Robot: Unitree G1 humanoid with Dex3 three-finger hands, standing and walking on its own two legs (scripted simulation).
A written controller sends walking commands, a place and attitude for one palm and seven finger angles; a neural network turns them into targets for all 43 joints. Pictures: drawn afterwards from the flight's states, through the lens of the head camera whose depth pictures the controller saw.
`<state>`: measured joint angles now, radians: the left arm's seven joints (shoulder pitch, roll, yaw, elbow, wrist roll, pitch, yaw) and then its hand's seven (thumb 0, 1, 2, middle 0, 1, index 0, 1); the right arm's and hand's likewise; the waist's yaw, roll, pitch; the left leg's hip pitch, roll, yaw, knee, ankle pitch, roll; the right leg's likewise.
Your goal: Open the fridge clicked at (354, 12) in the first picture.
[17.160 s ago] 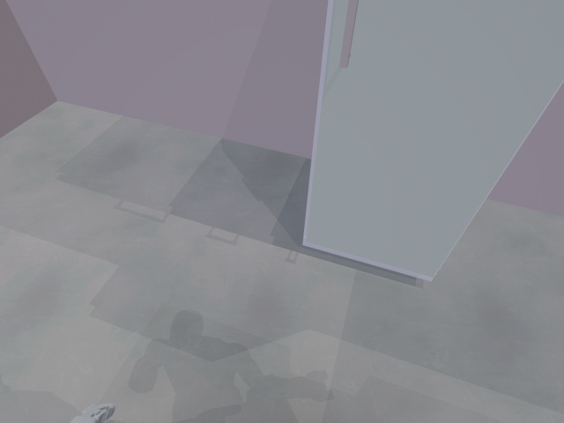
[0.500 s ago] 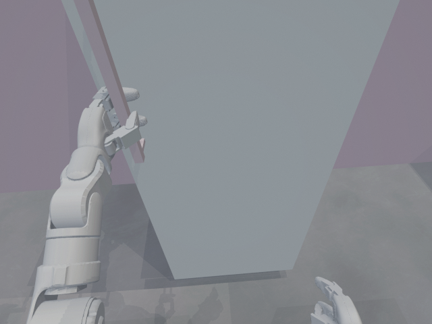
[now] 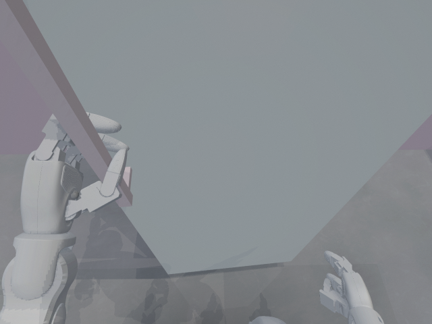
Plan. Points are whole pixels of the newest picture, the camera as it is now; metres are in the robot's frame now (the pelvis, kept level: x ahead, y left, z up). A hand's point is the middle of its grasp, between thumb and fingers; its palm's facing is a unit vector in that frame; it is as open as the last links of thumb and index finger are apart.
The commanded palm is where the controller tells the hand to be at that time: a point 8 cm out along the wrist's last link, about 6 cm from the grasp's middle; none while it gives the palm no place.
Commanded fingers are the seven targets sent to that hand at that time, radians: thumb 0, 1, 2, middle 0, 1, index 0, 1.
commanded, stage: walk backward, drawing the door open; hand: left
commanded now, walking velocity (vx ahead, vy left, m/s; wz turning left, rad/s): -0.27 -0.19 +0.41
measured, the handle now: (86, 116) +0.29 +0.18 +0.26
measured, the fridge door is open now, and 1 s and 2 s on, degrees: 5 28 72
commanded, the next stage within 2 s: none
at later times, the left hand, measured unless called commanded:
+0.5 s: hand (120, 184) +0.25 +0.15 +0.19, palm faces +0.64 -0.69 -0.34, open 6.6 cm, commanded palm +0.19 +0.17 +0.20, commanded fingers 0.00 0.90 0.90 -0.45 -1.40 -0.45 -1.40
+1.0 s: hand out of the picture +0.11 +0.06 +0.19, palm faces +0.81 -0.50 -0.29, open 6.4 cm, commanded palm +0.04 +0.06 +0.20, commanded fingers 0.00 0.90 0.90 -0.45 -1.40 -0.45 -1.40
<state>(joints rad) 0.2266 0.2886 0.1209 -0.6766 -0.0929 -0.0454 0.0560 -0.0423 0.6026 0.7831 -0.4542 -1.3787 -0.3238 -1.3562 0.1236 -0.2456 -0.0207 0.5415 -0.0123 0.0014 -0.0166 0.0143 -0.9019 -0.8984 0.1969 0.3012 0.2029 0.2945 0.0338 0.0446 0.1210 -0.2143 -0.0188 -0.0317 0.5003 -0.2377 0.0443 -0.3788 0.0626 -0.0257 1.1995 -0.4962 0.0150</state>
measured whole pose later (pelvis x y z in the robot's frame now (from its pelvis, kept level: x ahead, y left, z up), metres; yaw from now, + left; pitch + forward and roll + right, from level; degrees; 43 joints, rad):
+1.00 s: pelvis +0.00 -0.29 -0.02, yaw +29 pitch +0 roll -2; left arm 0.19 0.36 0.42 -0.45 -0.07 -0.14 0.15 -0.09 0.62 0.81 -0.46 -1.40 -0.28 -1.38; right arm 0.24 -0.14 0.01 0.67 -0.01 -0.16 -0.04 0.02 -0.90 -0.90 0.20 0.30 0.21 0.30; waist 0.00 0.04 0.06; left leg -0.37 0.08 -0.19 0.58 -0.23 -0.09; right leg -0.21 0.00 -0.03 0.50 -0.31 0.05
